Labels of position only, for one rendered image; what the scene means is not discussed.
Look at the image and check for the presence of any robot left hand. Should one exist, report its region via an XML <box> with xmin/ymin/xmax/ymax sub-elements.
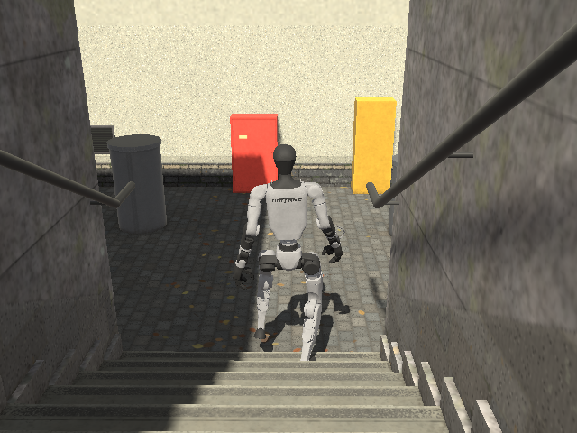
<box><xmin>233</xmin><ymin>265</ymin><xmax>254</xmax><ymax>290</ymax></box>

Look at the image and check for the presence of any robot left shin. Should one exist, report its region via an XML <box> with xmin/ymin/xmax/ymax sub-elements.
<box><xmin>257</xmin><ymin>274</ymin><xmax>270</xmax><ymax>330</ymax></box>

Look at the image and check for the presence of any robot right upper arm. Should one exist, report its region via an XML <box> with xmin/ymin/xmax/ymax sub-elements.
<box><xmin>305</xmin><ymin>182</ymin><xmax>331</xmax><ymax>230</ymax></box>

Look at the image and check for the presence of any right robot forearm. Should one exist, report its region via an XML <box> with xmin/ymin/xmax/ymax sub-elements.
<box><xmin>322</xmin><ymin>216</ymin><xmax>341</xmax><ymax>248</ymax></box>

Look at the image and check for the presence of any left robot forearm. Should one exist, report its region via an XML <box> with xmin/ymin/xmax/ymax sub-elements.
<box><xmin>235</xmin><ymin>223</ymin><xmax>254</xmax><ymax>268</ymax></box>

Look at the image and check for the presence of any robot right hand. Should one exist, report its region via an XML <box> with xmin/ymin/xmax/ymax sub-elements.
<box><xmin>322</xmin><ymin>245</ymin><xmax>343</xmax><ymax>263</ymax></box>

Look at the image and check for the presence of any robot left upper arm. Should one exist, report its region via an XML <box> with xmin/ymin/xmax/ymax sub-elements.
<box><xmin>246</xmin><ymin>184</ymin><xmax>267</xmax><ymax>236</ymax></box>

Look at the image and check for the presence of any robot head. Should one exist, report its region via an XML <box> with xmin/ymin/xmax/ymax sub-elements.
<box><xmin>270</xmin><ymin>144</ymin><xmax>302</xmax><ymax>189</ymax></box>

